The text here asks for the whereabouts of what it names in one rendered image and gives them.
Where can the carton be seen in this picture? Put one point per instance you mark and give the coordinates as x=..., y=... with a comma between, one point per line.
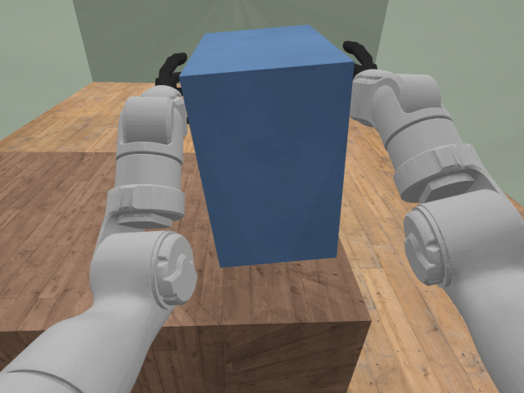
x=269, y=112

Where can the pedestal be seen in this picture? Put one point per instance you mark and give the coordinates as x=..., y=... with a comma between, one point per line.
x=290, y=327

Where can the robot right hand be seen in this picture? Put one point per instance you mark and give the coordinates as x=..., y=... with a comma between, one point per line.
x=362, y=56

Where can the left robot upper arm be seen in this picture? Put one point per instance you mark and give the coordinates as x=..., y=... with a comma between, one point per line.
x=137, y=280

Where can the right robot upper arm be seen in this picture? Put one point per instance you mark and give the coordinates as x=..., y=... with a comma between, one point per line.
x=472, y=245

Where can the left robot forearm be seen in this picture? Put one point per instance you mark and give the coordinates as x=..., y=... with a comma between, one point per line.
x=149, y=158

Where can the right robot forearm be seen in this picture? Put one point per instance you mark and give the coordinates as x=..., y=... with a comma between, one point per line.
x=431, y=161

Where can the robot left hand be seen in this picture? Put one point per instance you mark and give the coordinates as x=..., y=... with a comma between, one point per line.
x=166, y=75

